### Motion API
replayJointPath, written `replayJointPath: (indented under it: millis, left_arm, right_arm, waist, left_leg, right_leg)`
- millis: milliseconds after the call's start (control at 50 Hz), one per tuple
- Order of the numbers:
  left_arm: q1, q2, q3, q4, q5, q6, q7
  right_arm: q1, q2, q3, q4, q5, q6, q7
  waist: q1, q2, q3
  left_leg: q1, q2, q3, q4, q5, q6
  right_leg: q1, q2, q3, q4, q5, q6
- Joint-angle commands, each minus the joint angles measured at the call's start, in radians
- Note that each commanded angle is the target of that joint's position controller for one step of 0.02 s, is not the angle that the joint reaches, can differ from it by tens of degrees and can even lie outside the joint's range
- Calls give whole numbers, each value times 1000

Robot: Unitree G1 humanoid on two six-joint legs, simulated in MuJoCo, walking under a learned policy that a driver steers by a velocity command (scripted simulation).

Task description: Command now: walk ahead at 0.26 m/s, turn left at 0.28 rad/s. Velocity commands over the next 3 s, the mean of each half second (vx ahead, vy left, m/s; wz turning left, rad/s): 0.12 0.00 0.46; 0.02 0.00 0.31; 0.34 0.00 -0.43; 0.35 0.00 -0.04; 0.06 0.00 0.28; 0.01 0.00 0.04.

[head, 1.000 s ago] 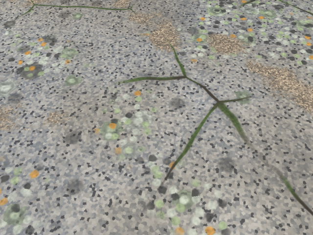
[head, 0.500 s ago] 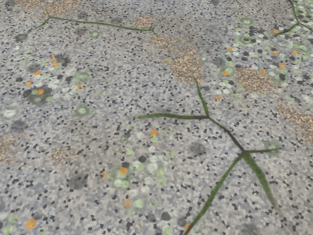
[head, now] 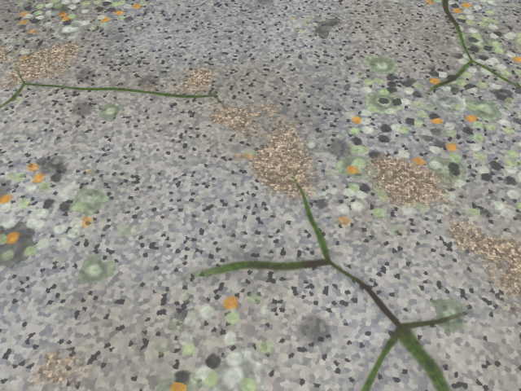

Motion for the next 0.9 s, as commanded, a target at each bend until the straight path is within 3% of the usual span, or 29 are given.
replayJointPath:
  millis: [20,40,60,80,100,120,140,180,220,300,400,460,480,500,520,540,580,620,680,780,860,900]
  left_arm:
    - [389,204,57,57,31,-43,33]
    - [410,280,73,33,38,-36,26]
    - [389,250,72,4,-15,-14,19]
    - [294,184,55,-15,-17,-4,22]
    - [223,123,35,-26,-14,0,29]
    - [206,95,26,-23,-12,2,40]
    - [204,91,24,-20,-14,5,52]
    - [210,111,27,-23,-5,2,56]
    - [191,132,32,-35,1,1,54]
    - [173,152,38,-46,4,17,50]
    - [210,211,60,-51,8,49,38]
    - [204,237,72,-55,2,71,34]
    - [238,226,75,-44,7,82,31]
    - [280,170,67,-52,9,96,21]
    - [196,126,51,-128,-4,106,34]
    - [146,157,53,-130,2,118,40]
    - [178,151,55,-113,-19,110,34]
    - [208,177,64,-99,8,102,29]
    - [197,160,61,-117,-1,109,27]
    - [175,148,48,-135,-8,120,36]
    - [210,125,32,-116,-19,117,36]
    - [254,106,23,-92,-21,111,35]
  right_arm:
    - [-50,-150,-26,-86,33,-9,-9]
    - [98,-36,-8,-96,74,3,-19]
    - [105,-134,-37,-74,53,26,-34]
    - [25,-145,-49,-89,32,37,-31]
    - [-36,-130,-51,-105,12,44,-22]
    - [-66,-121,-58,-113,-2,56,-11]
    - [-51,-107,-60,-114,-13,74,-1]
    - [-30,-82,-62,-119,-13,101,7]
    - [-53,-84,-64,-140,-13,122,7]
    - [-177,-98,-55,-210,-16,149,28]
    - [-265,-133,-55,-283,-9,155,44]
    - [-240,-135,-56,-305,-4,140,43]
    - [-198,-156,-61,-292,-6,127,39]
    - [-176,-243,-78,-298,-14,110,26]
    - [-168,-374,-110,-311,-9,108,16]
    - [-134,-331,-110,-296,-10,110,7]
    - [-248,-264,-87,-318,-5,115,0]
    - [-307,-227,-75,-350,8,113,2]
    - [-254,-241,-79,-349,14,104,9]
    - [-216,-237,-71,-342,0,103,5]
    - [-261,-194,-41,-331,-15,100,2]
    - [-285,-192,-29,-313,-8,100,-5]
  waist:
    - [190,35,-214]
    - [130,-186,-410]
    - [146,-81,-500]
    - [114,-40,-370]
    - [93,-33,-233]
    - [78,-51,-151]
    - [57,-69,-122]
    - [33,-58,-135]
    - [18,-59,-137]
    - [36,-106,-109]
    - [80,-93,-122]
    - [63,-69,-116]
    - [53,0,-115]
    - [60,253,-92]
    - [39,392,-26]
    - [21,221,-35]
    - [88,156,-44]
    - [102,161,-104]
    - [87,109,-137]
    - [53,149,-126]
    - [58,152,-135]
    - [92,127,-122]
  left_leg:
    - [-248,143,-84,509,682,32]
    - [-523,-16,-6,880,-239,1]
    - [-545,-2,-95,995,-257,2]
    - [-577,40,-104,1004,-180,-6]
    - [-602,75,-91,956,-121,-16]
    - [-594,99,-91,920,-82,-28]
    - [-552,107,-81,898,-54,-41]
    - [-506,91,-57,898,-25,-53]
    - [-519,100,-49,855,-3,-56]
    - [-506,132,-20,643,86,-53]
    - [-441,117,31,480,11,-35]
    - [-330,93,48,279,50,-6]
    - [-256,93,-5,156,109,12]
    - [-216,291,-294,-48,204,57]
    - [-267,468,-569,-81,456,208]
    - [-261,438,-489,-49,503,244]
    - [-274,308,-338,-23,462,184]
    - [-227,256,-291,5,571,170]
    - [-174,261,-322,19,596,184]
    - [-165,272,-357,7,506,195]
    - [-250,262,-314,10,485,164]
    - [-299,248,-291,32,419,126]
  right_leg:
    - [544,-135,117,-52,493,-60]
    - [852,-489,408,46,1043,-220]
    - [795,-474,432,11,997,-262]
    - [652,-422,331,-53,810,-232]
    - [511,-363,248,-116,651,-190]
    - [406,-321,185,-161,564,-161]
    - [321,-295,131,-193,496,-148]
    - [250,-288,81,-216,460,-163]
    - [213,-297,45,-236,343,-176]
    - [173,-283,-19,-277,13,-152]
    - [219,-341,-25,-239,-149,-138]
    - [206,-343,-57,-137,-201,-67]
    - [165,-309,-92,-39,-234,-9]
    - [47,-191,-193,227,-418,70]
    - [-149,-17,-113,383,-631,118]
    - [-150,-39,6,513,-592,118]
    - [-129,-43,65,525,-425,102]
    - [-107,-21,62,565,-357,92]
    - [-109,-11,79,545,-356,102]
    - [-39,-6,78,374,-388,97]
    - [176,6,52,171,-396,67]
    - [315,21,35,-35,-274,50]
Next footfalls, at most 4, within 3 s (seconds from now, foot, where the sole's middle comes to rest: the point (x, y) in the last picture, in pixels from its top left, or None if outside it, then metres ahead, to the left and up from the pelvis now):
0.02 right None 0.18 -0.09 -0.77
0.50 left None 0.09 0.12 -0.77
0.94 right None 0.15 -0.07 -0.77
1.24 left None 0.09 0.14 -0.77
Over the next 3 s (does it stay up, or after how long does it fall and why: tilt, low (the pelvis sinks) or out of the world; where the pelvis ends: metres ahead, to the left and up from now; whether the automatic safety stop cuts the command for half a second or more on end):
stays up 0.52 0.02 0.02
